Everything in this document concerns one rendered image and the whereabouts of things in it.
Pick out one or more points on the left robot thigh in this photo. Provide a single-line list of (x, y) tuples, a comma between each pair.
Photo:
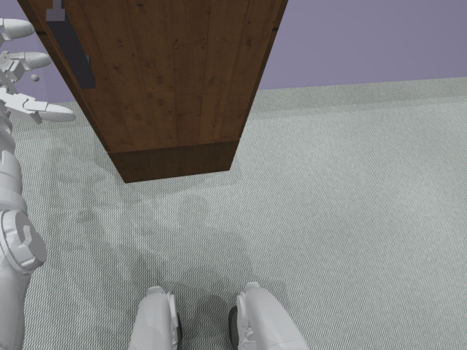
[(155, 320)]

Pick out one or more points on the robot right shin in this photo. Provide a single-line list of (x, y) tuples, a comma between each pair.
[(246, 337)]

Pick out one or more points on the cupboard door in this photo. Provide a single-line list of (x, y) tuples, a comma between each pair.
[(169, 73)]

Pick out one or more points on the left robot upper arm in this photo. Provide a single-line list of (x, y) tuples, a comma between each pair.
[(22, 250)]

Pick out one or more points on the robot left forearm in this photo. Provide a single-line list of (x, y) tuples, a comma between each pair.
[(10, 171)]

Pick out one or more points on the handle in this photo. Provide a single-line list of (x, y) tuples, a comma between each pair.
[(63, 31)]

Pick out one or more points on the left robot hand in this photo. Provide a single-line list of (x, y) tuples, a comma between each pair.
[(11, 70)]

